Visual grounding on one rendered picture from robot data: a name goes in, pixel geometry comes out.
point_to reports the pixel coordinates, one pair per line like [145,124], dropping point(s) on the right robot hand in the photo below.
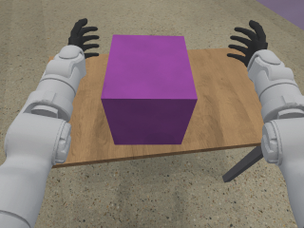
[257,42]

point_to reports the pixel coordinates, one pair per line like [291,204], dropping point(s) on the left robot hand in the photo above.
[77,39]

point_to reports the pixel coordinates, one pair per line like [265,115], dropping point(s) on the right robot forearm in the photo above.
[275,87]

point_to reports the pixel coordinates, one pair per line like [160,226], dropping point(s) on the table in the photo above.
[227,115]

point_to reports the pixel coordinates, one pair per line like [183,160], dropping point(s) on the left robot forearm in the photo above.
[57,88]

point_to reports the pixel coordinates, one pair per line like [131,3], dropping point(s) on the robot right upper arm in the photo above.
[282,143]

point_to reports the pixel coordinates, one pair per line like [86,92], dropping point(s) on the robot left upper arm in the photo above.
[36,143]

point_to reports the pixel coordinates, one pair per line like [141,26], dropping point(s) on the carton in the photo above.
[149,93]

